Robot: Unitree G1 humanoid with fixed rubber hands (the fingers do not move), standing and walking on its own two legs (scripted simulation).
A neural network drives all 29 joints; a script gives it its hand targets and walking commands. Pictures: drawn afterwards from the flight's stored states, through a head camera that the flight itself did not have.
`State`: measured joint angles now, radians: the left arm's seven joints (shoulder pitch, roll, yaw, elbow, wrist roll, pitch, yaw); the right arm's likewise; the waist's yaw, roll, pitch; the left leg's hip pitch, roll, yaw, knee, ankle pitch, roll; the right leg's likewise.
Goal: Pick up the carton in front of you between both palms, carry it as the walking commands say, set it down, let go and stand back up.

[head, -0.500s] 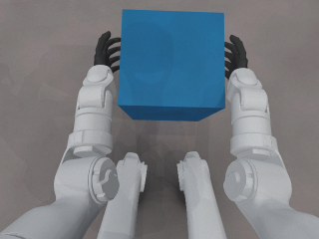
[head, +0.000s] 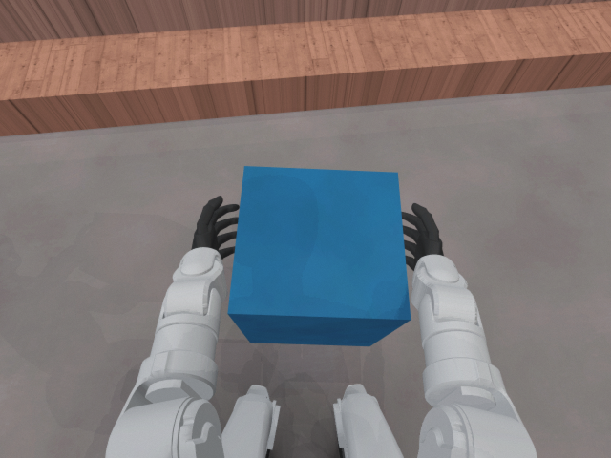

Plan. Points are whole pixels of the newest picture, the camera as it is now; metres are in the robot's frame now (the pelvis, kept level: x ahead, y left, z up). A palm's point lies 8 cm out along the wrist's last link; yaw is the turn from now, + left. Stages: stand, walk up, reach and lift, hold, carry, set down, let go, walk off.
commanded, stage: reach and lift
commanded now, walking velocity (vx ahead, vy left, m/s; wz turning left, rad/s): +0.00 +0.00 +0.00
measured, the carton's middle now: (315, 268) +0.40 -0.01 -0.11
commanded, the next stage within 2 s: hold in 1.58 s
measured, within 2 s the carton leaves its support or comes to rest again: neither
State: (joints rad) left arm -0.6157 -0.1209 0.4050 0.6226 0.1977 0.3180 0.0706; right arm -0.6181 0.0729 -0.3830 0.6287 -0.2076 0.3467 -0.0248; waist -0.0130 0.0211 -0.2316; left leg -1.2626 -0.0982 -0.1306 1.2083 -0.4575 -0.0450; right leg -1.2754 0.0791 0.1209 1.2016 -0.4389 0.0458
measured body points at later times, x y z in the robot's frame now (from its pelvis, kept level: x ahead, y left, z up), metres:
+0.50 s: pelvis +0.05 +0.00 +0.11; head +0.05 +0.00 +0.56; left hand +0.36 +0.15 +0.11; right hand +0.35 -0.15 +0.10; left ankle +0.05 +0.13 -0.62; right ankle +0.06 -0.13 -0.62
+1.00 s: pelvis +0.03 +0.00 +0.12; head +0.01 +0.00 +0.57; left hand +0.35 +0.15 +0.14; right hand +0.34 -0.15 +0.14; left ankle +0.05 +0.13 -0.62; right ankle +0.06 -0.13 -0.62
